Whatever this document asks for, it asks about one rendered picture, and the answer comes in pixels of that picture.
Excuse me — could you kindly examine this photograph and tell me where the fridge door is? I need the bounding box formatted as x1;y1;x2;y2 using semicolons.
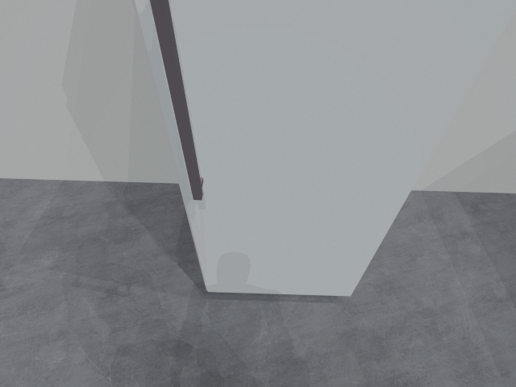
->
135;0;516;296

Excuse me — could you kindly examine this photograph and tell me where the handle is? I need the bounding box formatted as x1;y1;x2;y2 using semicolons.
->
150;0;203;200

